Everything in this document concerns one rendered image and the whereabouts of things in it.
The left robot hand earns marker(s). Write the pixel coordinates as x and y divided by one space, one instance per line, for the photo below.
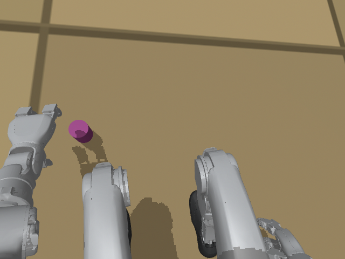
31 127

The right robot foot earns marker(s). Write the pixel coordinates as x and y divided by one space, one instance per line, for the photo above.
207 250

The tin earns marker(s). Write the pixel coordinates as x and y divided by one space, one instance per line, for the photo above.
80 130

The right robot hand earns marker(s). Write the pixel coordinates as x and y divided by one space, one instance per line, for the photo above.
285 244

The left robot arm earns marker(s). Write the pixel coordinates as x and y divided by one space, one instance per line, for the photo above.
19 227

